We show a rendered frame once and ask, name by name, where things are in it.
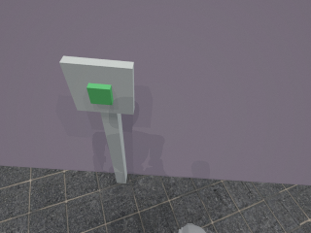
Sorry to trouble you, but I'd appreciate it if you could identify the panel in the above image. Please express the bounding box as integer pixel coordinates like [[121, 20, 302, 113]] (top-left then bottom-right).
[[59, 55, 135, 183]]

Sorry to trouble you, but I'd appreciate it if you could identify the button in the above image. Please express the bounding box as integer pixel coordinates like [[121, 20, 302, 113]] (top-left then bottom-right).
[[86, 83, 114, 105]]

